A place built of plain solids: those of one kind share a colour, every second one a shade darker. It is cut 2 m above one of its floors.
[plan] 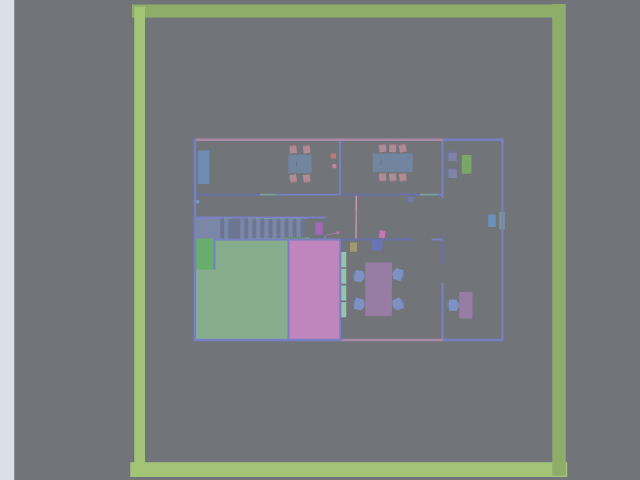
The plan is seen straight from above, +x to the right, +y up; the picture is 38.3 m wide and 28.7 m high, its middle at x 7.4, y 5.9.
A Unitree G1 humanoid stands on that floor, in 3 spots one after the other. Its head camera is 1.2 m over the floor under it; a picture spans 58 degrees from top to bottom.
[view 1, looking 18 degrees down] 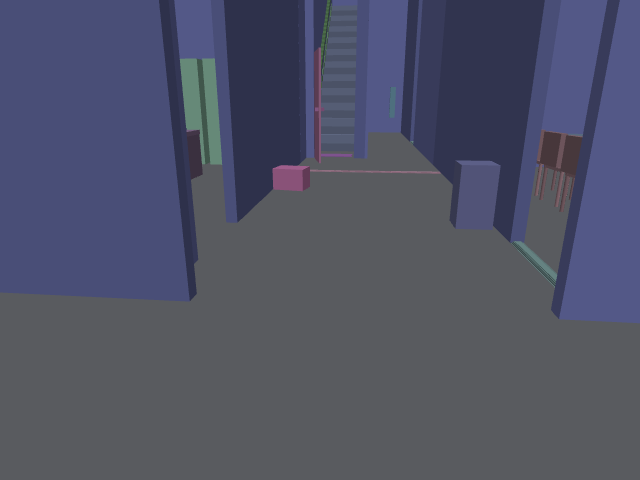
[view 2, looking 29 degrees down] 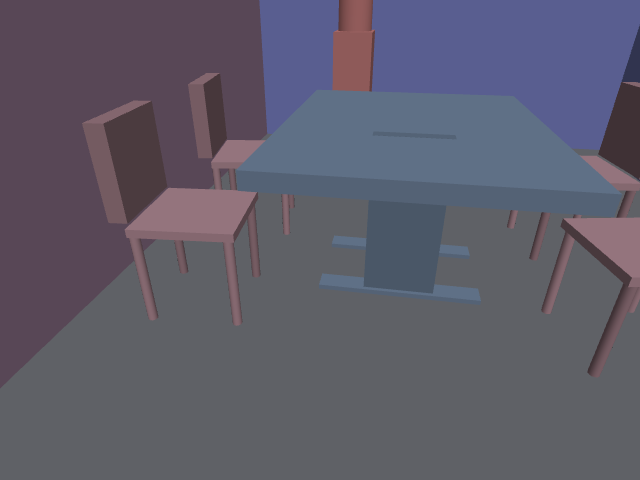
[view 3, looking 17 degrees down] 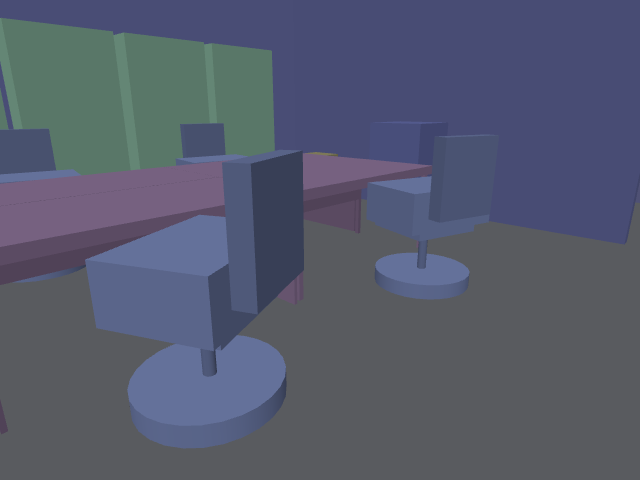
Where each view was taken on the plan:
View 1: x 17.13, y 7.27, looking -174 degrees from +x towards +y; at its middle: ground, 3.88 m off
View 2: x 4.29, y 10.52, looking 10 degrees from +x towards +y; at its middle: ground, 2.48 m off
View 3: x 13.52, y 1.20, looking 133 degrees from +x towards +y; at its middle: ground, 4.10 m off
